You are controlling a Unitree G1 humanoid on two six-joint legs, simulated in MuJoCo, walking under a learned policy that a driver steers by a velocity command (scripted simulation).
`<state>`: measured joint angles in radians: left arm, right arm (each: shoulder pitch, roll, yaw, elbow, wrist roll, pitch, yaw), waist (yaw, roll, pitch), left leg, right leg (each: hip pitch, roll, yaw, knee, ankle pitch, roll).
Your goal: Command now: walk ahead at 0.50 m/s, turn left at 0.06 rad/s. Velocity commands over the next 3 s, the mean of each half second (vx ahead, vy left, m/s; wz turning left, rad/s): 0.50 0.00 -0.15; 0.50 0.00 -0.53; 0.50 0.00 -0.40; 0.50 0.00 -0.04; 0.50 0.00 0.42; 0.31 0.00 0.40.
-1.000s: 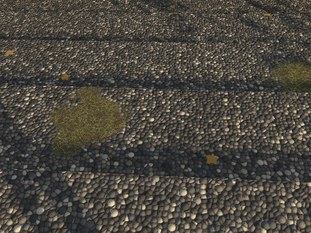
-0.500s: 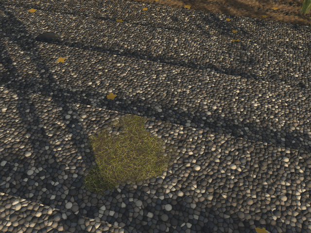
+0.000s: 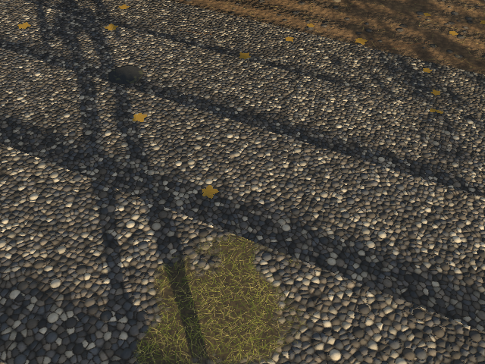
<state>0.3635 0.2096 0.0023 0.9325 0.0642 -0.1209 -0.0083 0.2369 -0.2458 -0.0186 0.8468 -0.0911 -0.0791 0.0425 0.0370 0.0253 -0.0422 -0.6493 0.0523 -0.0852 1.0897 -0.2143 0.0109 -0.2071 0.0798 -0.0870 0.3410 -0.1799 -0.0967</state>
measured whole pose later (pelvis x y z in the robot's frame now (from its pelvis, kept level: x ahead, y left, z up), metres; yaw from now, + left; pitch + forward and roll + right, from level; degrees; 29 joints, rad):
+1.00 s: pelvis +0.57 -0.01 -0.18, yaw -25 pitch +0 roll +1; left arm 0.06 0.23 0.04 0.82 0.04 -0.08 -0.06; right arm 0.45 -0.18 -0.05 1.02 -0.10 -0.09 0.00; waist -0.04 -0.01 -0.01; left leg 0.18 0.16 0.40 0.45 -0.47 -0.08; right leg -0.49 0.01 -0.04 0.66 -0.16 -0.09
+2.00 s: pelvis +0.99 -0.39 -0.31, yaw -36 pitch +0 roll +0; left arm 0.23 0.23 0.03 0.91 0.08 -0.07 -0.07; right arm 0.50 -0.20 0.00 1.04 -0.06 -0.09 0.07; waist -0.08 0.02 0.02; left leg -0.47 0.04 -0.06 1.68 -0.48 0.04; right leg -0.33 -0.02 -0.13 0.60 -0.25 -0.07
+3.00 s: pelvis +1.53 -0.63 -0.41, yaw -7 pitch +0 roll +5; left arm 0.06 0.22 0.01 0.82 0.06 -0.08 -0.04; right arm 0.61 -0.15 -0.01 0.98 -0.03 -0.10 0.03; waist -0.13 -0.07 0.02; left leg -0.21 -0.20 -0.16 1.13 -0.89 0.05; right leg -0.45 -0.12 -0.03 0.39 0.47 0.01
